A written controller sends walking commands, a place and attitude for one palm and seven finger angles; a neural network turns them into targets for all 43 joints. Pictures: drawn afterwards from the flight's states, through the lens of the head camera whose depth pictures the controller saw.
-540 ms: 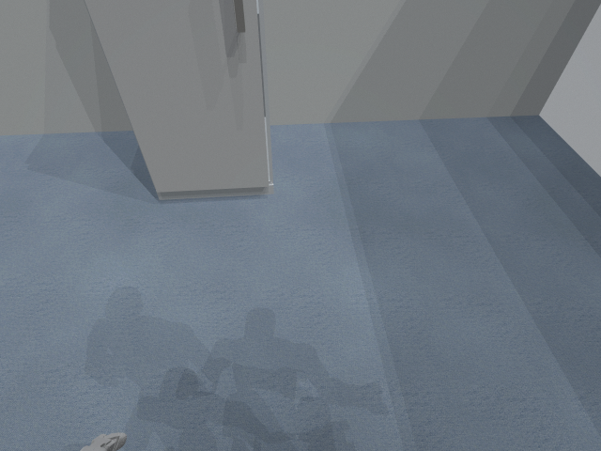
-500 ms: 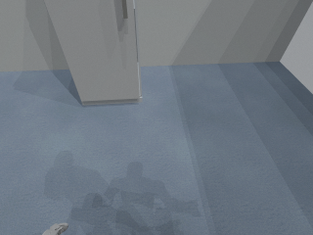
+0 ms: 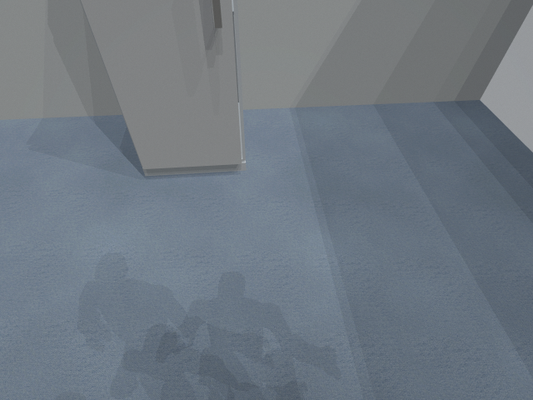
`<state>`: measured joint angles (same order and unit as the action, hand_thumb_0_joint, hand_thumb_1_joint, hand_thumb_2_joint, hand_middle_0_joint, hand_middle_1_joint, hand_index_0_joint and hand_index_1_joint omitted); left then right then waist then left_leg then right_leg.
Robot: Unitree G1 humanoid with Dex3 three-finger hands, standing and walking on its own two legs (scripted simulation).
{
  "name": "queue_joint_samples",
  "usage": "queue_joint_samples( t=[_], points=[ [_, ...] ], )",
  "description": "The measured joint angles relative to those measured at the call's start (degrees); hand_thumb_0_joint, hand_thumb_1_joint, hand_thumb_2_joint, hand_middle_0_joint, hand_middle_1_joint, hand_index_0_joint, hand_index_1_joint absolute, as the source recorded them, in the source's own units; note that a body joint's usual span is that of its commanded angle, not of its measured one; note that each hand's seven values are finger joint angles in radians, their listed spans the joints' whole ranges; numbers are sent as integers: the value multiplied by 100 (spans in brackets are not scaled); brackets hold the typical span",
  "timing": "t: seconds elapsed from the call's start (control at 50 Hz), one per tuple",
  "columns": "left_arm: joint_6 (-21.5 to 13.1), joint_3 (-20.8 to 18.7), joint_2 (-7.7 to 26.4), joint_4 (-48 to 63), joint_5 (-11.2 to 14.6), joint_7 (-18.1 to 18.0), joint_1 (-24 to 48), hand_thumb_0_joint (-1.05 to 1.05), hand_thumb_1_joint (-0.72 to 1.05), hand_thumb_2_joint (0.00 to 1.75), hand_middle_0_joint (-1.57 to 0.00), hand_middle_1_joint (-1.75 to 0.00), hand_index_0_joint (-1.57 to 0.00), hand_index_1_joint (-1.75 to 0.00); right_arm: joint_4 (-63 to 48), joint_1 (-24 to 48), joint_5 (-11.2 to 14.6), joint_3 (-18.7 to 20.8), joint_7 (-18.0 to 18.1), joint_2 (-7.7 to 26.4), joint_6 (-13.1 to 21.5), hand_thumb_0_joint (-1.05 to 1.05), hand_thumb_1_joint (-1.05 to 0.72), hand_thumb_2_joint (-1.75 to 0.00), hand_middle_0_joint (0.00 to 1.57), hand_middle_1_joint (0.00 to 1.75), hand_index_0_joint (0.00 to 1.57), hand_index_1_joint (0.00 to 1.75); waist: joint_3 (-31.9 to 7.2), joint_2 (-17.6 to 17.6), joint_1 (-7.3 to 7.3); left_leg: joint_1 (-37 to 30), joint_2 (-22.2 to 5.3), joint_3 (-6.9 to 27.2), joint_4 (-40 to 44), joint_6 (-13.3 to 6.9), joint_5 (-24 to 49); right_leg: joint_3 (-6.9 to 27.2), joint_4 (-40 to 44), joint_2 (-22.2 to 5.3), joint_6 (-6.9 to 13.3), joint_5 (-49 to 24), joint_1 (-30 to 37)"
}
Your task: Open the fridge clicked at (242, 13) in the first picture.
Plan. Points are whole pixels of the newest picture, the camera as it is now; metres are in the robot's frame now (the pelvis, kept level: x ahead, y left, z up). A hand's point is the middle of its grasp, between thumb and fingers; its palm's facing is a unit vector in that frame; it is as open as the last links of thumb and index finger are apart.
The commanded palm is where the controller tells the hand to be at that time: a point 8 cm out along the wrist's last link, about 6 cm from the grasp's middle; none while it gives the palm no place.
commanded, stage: stand and wait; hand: right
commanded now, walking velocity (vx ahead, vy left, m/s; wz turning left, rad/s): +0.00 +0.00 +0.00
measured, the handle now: out of the picture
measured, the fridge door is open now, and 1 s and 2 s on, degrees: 0 0 0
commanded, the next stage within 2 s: look at it before walking up in 0.28 s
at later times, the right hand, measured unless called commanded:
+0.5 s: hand out of the picture +0.07 -0.24 -0.15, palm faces -0.02 +0.94 -0.34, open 7.4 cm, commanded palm none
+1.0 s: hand out of the picture +0.07 -0.24 -0.15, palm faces -0.03 +0.94 -0.33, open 7.4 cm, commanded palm none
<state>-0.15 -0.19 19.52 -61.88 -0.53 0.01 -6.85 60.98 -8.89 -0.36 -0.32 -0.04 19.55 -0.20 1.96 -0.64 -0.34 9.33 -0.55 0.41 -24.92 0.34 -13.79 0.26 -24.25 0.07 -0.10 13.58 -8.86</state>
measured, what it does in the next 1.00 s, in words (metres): stands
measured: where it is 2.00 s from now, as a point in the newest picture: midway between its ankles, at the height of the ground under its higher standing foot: (258, 394)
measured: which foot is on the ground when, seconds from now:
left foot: down 0.00-1.00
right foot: down 0.00-1.00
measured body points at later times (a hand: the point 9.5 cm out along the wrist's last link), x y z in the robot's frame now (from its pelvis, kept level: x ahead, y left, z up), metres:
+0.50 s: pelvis -0.01 +0.01 +0.00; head -0.01 +0.01 +0.45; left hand +0.07 +0.30 -0.13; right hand +0.07 -0.29 -0.13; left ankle +0.00 +0.12 -0.74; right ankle +0.00 -0.12 -0.74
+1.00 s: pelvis +0.00 +0.01 +0.00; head +0.00 +0.01 +0.45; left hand +0.08 +0.30 -0.13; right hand +0.07 -0.29 -0.13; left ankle +0.00 +0.12 -0.74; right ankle +0.00 -0.12 -0.74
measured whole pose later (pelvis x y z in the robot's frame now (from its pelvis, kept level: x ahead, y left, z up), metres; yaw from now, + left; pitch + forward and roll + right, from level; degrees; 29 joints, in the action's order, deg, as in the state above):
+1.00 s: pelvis +0.00 +0.01 +0.00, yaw +1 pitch -2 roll +0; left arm -0.5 0.1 19.4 -63.8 -0.3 0.1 -6.2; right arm 62.6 -8.1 -0.4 -0.3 -0.1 19.7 0.3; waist 1.9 -0.5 -0.4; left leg 8.3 0.2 0.7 -22.1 -0.2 -12.2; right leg 0.0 -21.2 -0.7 -0.8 12.0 -7.5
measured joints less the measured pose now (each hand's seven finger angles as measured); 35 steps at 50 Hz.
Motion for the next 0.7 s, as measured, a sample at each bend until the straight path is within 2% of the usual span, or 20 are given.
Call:
queue_joint_samples(
  t=[0.7],
  points=[
    [-26, 29, -11, -180, 13, 20, 12, 1, 91, 89, -21, -30, -20, -30, 119, 71, -11, -3, -16, -11, 41, 1, -90, -90, 21, 30, 21, 30, -16, 29, 9, -18, 81, 11, 213, -66, 173, -12, 241, -83, -74, -174, 46]
  ],
)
